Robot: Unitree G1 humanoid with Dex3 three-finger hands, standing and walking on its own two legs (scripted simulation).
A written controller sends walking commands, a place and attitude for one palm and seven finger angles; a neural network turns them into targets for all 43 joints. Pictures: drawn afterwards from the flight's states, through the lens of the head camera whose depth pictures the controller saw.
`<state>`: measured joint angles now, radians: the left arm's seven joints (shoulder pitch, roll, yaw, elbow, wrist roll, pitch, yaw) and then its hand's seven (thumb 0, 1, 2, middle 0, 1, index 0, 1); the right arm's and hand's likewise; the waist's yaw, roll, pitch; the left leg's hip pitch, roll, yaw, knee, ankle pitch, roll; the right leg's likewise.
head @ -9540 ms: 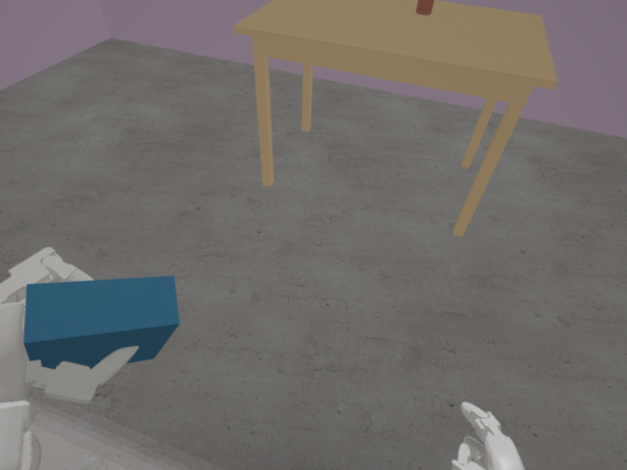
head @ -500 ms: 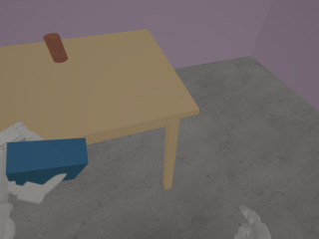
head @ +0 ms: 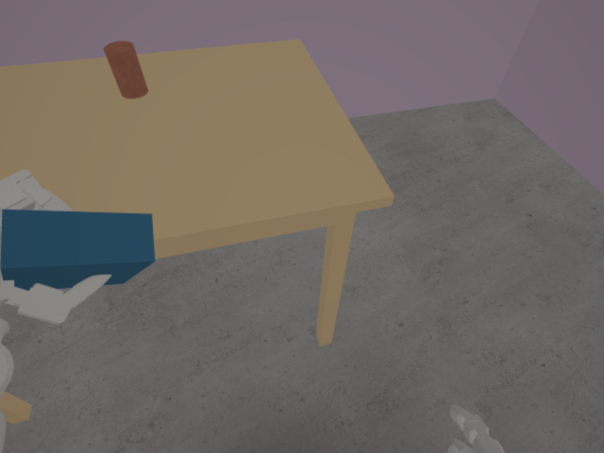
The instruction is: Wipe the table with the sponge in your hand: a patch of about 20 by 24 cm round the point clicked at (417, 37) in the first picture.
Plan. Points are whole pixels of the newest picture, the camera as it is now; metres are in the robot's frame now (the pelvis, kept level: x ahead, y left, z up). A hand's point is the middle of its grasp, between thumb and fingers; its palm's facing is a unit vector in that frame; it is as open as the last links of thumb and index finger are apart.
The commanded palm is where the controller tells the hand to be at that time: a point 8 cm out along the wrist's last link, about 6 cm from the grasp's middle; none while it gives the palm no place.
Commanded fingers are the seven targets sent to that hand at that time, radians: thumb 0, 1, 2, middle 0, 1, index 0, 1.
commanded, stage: look again from close up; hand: left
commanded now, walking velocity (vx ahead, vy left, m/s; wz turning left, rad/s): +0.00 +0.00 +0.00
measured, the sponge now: (96, 254) +0.26 +0.25 +0.17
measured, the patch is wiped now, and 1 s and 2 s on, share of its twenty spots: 0.00 0.00 0.00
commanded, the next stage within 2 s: shuffle to correct the standing spot in 0.16 s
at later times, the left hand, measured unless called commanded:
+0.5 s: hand (62, 223) +0.29 +0.30 +0.17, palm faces +0.38 -0.86 -0.34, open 8.9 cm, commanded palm +0.23 +0.34 +0.18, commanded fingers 0.00 0.10 1.30 -1.20 -1.60 -1.20 -1.60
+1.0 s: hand (97, 165) +0.39 +0.31 +0.17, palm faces +0.34 -0.83 -0.44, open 8.9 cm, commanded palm +0.32 +0.35 +0.18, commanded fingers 0.00 0.10 1.30 -1.20 -1.60 -1.20 -1.60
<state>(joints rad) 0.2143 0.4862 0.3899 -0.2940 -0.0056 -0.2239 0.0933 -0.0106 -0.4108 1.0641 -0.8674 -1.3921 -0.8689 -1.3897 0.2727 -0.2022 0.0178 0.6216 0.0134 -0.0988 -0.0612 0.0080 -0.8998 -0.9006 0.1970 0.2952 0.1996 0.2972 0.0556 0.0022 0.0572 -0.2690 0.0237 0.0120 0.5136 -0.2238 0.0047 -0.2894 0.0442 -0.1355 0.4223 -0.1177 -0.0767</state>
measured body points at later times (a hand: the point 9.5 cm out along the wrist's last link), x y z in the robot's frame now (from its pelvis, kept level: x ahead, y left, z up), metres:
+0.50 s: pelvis +0.07 +0.06 +0.00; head +0.07 +0.08 +0.45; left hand +0.26 +0.34 +0.19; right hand +0.24 -0.16 -0.07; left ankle +0.04 +0.13 -0.74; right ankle +0.08 -0.06 -0.74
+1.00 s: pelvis +0.14 +0.09 -0.02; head +0.17 +0.09 +0.43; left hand +0.37 +0.36 +0.19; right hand +0.29 -0.13 -0.11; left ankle +0.17 +0.22 -0.74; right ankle +0.14 +0.00 -0.73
